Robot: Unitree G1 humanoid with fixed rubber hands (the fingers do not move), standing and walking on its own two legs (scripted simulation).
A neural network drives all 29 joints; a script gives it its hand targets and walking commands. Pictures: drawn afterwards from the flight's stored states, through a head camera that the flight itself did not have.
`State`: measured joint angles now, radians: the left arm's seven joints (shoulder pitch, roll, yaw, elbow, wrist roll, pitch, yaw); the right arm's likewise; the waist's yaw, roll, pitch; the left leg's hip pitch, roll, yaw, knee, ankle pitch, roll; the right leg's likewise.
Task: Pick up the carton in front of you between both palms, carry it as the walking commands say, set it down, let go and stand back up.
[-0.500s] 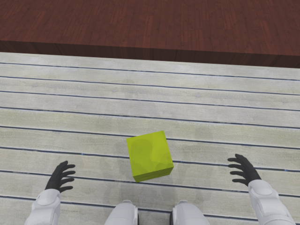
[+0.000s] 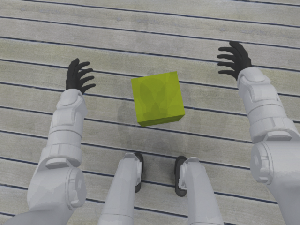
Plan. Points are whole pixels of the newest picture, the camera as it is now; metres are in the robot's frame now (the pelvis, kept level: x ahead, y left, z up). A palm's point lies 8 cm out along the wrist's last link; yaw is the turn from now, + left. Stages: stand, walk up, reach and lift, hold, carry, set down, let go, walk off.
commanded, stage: reach and lift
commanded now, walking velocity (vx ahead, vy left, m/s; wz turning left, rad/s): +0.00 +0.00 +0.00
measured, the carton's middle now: (157, 102) +0.50 +0.03 -0.53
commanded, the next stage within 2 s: none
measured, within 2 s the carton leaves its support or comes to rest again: leaves its support in 1.90 s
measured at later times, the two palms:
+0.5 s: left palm (102, 88) +0.47 +0.22 -0.22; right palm (211, 73) +0.54 -0.15 -0.23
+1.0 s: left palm (117, 103) +0.46 +0.22 -0.44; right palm (197, 91) +0.53 -0.14 -0.44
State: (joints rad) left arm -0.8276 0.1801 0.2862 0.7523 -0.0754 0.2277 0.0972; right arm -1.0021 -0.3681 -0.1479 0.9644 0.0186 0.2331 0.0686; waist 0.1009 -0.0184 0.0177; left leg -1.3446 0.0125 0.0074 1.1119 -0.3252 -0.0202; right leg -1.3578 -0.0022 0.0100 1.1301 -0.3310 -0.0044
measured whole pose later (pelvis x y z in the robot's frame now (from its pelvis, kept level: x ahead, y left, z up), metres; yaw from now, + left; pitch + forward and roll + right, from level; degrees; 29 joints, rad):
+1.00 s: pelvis -0.04 +0.00 -0.27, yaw +2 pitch +40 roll +3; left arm -1.34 0.23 0.21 1.06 -0.22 0.06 0.17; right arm -1.52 -0.47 0.03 1.25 0.20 0.08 -0.05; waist 0.10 0.01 0.29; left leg -2.26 -0.02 0.01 2.06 -0.50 -0.03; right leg -2.28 0.00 0.04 2.09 -0.51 0.00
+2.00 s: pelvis -0.03 +0.00 -0.30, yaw +3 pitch +38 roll +3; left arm -1.33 0.16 0.30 0.96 -0.18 0.16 0.19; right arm -1.46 -0.34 0.02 1.12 0.10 0.16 -0.12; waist 0.09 0.05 0.25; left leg -2.30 -0.06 -0.02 2.18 -0.54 -0.08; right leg -2.33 0.00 0.03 2.22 -0.55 -0.01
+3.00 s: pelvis +0.02 +0.00 -0.05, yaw -1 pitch +34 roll +1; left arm -0.67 -0.12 0.46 0.56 0.20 0.37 0.05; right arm -0.73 0.06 -0.38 0.66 -0.23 0.36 -0.03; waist 0.04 0.00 -0.26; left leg -1.50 -0.05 -0.05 1.39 -0.49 -0.03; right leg -1.51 0.04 0.05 1.40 -0.48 0.01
